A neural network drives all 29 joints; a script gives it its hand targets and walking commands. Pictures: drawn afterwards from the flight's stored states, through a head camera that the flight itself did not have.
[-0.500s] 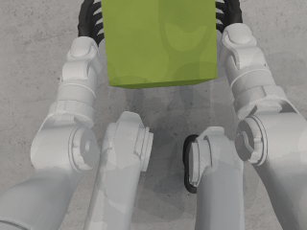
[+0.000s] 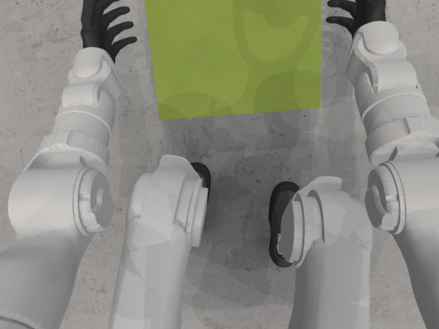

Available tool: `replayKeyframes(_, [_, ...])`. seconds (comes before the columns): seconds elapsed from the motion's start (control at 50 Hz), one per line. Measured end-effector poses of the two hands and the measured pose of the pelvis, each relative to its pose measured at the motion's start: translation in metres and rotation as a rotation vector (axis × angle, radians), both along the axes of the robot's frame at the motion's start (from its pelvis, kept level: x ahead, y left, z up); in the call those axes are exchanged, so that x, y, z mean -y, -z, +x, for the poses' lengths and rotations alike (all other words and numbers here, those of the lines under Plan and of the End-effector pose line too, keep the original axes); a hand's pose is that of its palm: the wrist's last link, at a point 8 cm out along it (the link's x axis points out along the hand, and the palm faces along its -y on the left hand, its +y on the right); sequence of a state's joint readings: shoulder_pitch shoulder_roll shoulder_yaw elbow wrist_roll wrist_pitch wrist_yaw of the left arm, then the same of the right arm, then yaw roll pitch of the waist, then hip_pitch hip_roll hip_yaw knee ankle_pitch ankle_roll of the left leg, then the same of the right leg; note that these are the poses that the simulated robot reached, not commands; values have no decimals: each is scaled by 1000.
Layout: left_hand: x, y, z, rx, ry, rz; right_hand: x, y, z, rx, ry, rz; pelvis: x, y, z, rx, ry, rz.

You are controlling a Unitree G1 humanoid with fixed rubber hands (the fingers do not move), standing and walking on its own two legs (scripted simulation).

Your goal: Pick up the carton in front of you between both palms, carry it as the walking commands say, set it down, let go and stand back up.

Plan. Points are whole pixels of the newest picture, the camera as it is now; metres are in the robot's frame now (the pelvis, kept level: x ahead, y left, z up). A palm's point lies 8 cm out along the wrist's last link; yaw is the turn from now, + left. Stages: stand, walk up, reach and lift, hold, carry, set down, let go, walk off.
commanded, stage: set down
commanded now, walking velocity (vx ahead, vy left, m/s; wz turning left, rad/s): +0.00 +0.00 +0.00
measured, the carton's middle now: (234, 51) +0.49 +0.05 -0.24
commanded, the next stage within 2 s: let go in 1.12 s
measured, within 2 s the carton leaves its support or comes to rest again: neither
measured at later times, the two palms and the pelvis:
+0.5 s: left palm (20, 7) +0.48 +0.26 -0.04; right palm out of the picture +0.55 -0.12 -0.04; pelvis +0.01 +0.01 +0.08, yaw +0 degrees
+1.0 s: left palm out of the picture +0.48 +0.26 +0.11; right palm out of the picture +0.56 -0.13 +0.11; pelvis +0.03 +0.00 +0.21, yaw +1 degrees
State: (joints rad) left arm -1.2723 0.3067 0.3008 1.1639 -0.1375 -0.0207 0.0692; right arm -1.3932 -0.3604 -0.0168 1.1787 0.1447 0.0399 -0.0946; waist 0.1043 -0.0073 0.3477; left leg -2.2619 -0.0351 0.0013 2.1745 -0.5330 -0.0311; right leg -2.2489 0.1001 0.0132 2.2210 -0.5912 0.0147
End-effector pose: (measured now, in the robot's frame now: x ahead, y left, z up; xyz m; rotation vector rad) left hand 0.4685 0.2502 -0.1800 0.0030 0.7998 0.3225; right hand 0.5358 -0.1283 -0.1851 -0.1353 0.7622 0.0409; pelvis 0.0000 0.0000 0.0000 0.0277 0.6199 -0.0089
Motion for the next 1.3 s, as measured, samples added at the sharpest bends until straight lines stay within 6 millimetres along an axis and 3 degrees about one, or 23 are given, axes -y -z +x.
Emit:
replayKeyframes(0.14, [-9, -12, 13, 78, -4, -6, -3, -11, 10, 74, -3, 18, -4, 2, 1, -11, -9, -10])
replayKeyframes(0.26, [-5, -50, 19, 154, 1, -15, -13, -52, 16, 138, -9, 13, -6, -11, 3, -29, -21, -19])
replayKeyframes(0.48, [-7, -136, 10, 154, -4, -14, -11, -141, 18, 110, 9, 4, -5, -74, 11, -133, -29, -27])
replayKeyframes(0.72, [-10, -202, 12, 168, 5, -3, -3, -202, 18, 132, 0, 7, -3, -129, 18, -187, -25, -21])
replayKeyframes(1.14, [-14, -332, 9, 168, 24, -7, 3, -333, 17, 120, -15, 7, -1, -247, 44, -173, -27, -18])
replayKeyframes(1.22, [-13, -349, 7, 153, 55, 2, 7, -350, 12, 111, -6, -11, -3, -267, 49, -158, -26, -21])
replayKeyframes(1.3, [-10, -364, -4, 115, 118, 20, 12, -365, -7, 91, 17, -48, -5, -287, 58, -129, -25, -26])
